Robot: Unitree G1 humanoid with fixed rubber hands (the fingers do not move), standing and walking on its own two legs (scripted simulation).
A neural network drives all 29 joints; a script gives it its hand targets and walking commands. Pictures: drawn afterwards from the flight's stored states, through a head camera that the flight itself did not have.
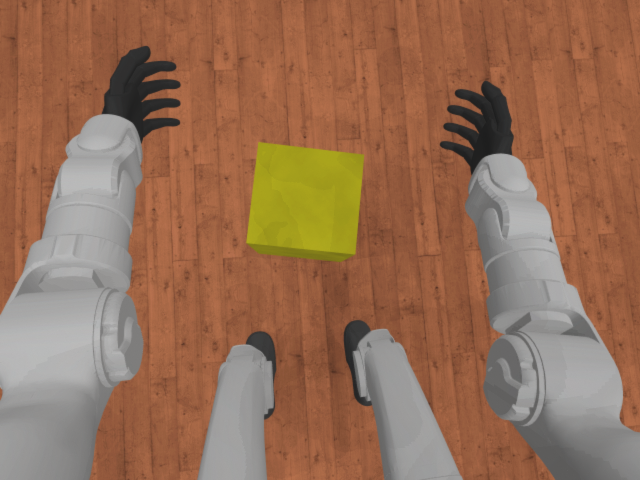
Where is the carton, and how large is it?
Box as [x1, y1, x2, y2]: [246, 142, 363, 261]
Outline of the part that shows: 258,142 246,242 259,253 341,261 354,254 363,155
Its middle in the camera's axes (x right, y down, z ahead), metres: -0.04 -0.08 +0.88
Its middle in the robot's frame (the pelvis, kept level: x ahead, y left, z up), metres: +0.50 -0.03 -0.53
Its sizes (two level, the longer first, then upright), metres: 0.210 0.200 0.250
